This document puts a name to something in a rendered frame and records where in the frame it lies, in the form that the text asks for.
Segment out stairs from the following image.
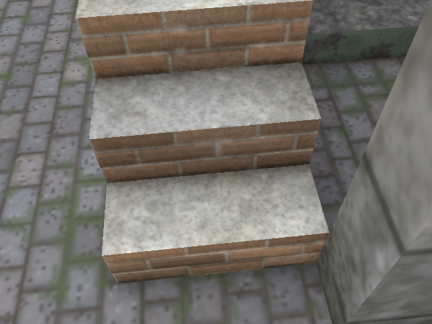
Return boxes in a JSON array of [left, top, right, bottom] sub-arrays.
[[76, 0, 329, 284]]

